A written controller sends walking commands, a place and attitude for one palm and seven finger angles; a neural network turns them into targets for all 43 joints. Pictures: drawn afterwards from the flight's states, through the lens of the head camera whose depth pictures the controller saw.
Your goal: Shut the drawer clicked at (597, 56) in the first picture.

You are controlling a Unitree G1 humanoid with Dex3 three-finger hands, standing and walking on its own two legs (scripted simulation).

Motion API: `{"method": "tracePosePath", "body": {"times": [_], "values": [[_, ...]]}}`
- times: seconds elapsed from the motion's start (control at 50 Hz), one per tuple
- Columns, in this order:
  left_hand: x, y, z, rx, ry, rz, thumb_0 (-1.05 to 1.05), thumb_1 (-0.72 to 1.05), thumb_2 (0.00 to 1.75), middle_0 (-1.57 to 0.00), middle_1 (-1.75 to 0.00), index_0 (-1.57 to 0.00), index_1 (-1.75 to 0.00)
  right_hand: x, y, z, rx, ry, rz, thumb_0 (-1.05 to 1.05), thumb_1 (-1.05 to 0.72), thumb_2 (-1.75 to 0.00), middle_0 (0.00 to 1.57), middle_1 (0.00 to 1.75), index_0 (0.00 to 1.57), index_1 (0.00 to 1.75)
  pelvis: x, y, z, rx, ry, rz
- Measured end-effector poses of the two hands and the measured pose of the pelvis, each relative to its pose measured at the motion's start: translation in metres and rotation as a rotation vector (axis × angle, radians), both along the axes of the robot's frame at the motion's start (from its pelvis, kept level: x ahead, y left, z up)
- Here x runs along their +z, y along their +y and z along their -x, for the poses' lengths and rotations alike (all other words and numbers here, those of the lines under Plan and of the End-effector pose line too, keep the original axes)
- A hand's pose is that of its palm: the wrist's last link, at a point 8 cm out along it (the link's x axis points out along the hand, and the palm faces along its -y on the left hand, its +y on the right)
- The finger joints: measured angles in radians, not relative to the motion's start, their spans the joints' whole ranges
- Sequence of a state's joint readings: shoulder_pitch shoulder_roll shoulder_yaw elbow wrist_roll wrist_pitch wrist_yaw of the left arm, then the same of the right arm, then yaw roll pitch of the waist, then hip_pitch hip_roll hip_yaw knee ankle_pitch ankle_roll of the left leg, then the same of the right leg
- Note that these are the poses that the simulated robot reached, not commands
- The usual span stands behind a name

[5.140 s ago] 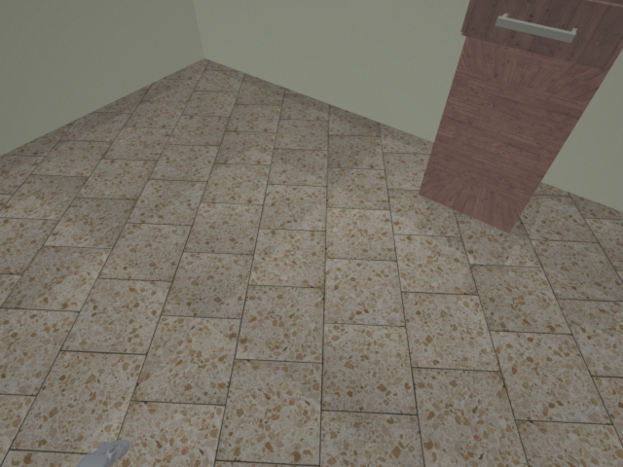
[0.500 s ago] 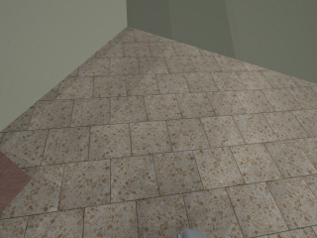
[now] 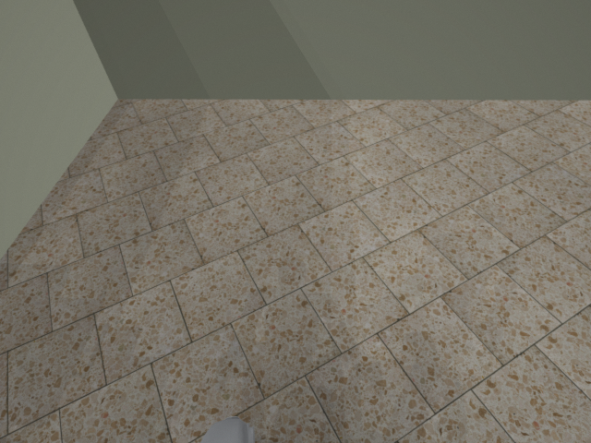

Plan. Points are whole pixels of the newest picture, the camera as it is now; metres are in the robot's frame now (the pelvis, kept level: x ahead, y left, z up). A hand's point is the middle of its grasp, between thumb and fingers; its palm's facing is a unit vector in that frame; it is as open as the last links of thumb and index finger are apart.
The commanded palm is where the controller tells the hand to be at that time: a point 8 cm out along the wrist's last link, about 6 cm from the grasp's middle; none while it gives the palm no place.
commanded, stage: walk to a spot facing it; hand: left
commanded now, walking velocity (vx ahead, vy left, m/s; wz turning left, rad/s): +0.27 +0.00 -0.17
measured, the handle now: out of the picture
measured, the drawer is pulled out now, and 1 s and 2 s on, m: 0.19 0.19 0.19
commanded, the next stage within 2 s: turn to face it in 0.08 s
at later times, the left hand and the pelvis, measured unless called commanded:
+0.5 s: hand (166, 397) +0.22 +0.24 -0.17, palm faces +0.05 -0.98 -0.19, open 7.4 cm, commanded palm none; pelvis +0.14 +0.06 +0.00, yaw +1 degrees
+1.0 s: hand (177, 421) +0.18 +0.21 -0.15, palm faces +0.35 -0.90 -0.28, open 7.4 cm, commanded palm none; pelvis +0.16 +0.00 +0.00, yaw +20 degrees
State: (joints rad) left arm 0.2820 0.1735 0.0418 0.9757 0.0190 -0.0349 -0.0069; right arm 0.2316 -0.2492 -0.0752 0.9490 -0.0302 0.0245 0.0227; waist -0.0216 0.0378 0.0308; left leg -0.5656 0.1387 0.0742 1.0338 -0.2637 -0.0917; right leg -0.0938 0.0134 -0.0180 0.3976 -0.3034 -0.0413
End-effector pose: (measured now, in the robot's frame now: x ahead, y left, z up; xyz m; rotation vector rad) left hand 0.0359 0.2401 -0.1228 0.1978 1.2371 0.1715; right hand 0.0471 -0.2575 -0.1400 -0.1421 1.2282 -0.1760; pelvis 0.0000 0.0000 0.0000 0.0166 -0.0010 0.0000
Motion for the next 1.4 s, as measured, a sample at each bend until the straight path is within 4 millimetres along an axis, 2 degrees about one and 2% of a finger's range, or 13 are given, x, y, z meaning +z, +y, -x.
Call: {"method": "tracePosePath", "body": {"times": [0.16,0.26,0.38,0.5,0.62,0.72,0.78,0.88,1.0,1.1,1.26,1.32,1.4], "values": [[-0.024,0.009,-0.004,0.033,0.147,0.054,0.0,0.9,0.9,-0.2,-0.3,-0.2,-0.3,0.006,0.03,-0.088,0.03,-0.07,0.012,0.01,-0.91,-0.9,0.2,0.3,0.2,0.3,-0.008,0.021,-0.055,-0.042,0.008,0.03],[-0.05,0.034,-0.029,0.037,0.233,0.075,0.01,0.9,0.9,-0.2,-0.3,-0.2,-0.3,0.001,0.056,-0.138,0.033,-0.134,0.051,0.01,-0.91,-0.9,0.2,0.3,0.2,0.3,-0.024,0.044,-0.096,-0.077,-0.001,0.036],[-0.04,0.051,-0.104,0.004,0.138,0.064,0.01,0.91,0.9,-0.19,-0.3,-0.2,-0.3,0.007,0.081,-0.124,-0.012,-0.031,0.04,0.0,-0.92,-0.9,0.2,0.3,0.2,0.3,-0.009,0.056,-0.124,-0.052,-0.018,0.039],[-0.022,0.051,-0.178,0.022,-0.034,0.053,0.0,0.91,0.9,-0.19,-0.3,-0.2,-0.3,0.004,0.083,-0.1,-0.015,0.127,0.018,0.0,-0.94,-0.9,0.2,0.3,0.2,0.3,-0.002,0.057,-0.14,0.013,0.0,0.03],[-0.01,0.04,-0.217,0.031,-0.108,0.027,0.0,0.91,0.9,-0.19,-0.3,-0.2,-0.3,-0.005,0.071,-0.101,-0.014,0.176,-0.016,0.0,-0.92,-0.9,0.2,0.3,0.2,0.3,-0.004,0.043,-0.152,0.071,0.01,0.017],[-0.002,0.023,-0.229,0.064,-0.167,-0.009,0.0,0.91,0.9,-0.19,-0.3,-0.2,-0.3,-0.02,0.047,-0.121,0.022,0.175,-0.039,0.01,-0.91,-0.9,0.2,0.3,0.2,0.3,-0.011,0.02,-0.159,0.132,0.019,0.0],[0.005,0.014,-0.219,0.095,-0.184,-0.032,0.0,0.91,0.9,-0.2,-0.3,-0.2,-0.3,-0.024,0.03,-0.144,0.065,0.161,-0.038,0.01,-0.91,-0.9,0.2,0.3,0.2,0.3,-0.011,0.009,-0.161,0.185,0.008,0.004],[0.014,0.009,-0.183,0.197,-0.158,-0.052,0.0,0.9,0.9,-0.2,-0.3,-0.2,-0.3,-0.014,0.011,-0.194,0.173,0.114,-0.011,0.01,-0.91,-0.9,0.2,0.3,0.2,0.3,-0.002,-0.001,-0.164,0.268,0.0,-0.022],[0.008,0.006,-0.122,0.321,-0.078,-0.051,0.0,0.9,0.9,-0.2,-0.3,-0.2,-0.3,-0.005,0.012,-0.252,0.309,0.056,0.03,0.01,-0.91,-0.9,0.2,0.3,0.2,0.3,-0.001,-0.003,-0.161,0.354,-0.003,-0.025],[-0.004,0.007,-0.06,0.43,0.021,-0.031,0.0,0.9,0.9,-0.2,-0.3,-0.2,-0.3,0.004,0.043,-0.296,0.434,-0.003,0.05,0.01,-0.91,-0.9,0.2,0.3,0.19,0.3,-0.003,0.005,-0.154,0.42,-0.001,-0.015],[-0.042,0.029,0.032,0.603,0.137,0.025,0.01,0.9,0.9,-0.2,-0.3,-0.2,-0.3,0.016,0.136,-0.342,0.645,-0.157,0.064,0.01,-0.91,-0.9,0.2,0.3,0.2,0.3,-0.023,0.038,-0.137,0.525,0.002,0.024],[-0.042,0.04,0.044,0.637,0.15,0.031,0.01,0.91,0.9,-0.2,-0.3,-0.2,-0.3,0.026,0.158,-0.337,0.686,-0.175,0.063,0.0,-0.91,-0.9,0.2,0.3,0.2,0.3,-0.018,0.046,-0.131,0.548,-0.009,0.037],[-0.032,0.056,0.036,0.662,0.077,0.031,0.01,0.91,0.9,-0.19,-0.3,-0.2,-0.3,0.034,0.171,-0.322,0.711,-0.145,0.071,0.0,-0.91,-0.9,0.2,0.3,0.2,0.3,-0.006,0.054,-0.125,0.599,-0.017,0.062]]}}
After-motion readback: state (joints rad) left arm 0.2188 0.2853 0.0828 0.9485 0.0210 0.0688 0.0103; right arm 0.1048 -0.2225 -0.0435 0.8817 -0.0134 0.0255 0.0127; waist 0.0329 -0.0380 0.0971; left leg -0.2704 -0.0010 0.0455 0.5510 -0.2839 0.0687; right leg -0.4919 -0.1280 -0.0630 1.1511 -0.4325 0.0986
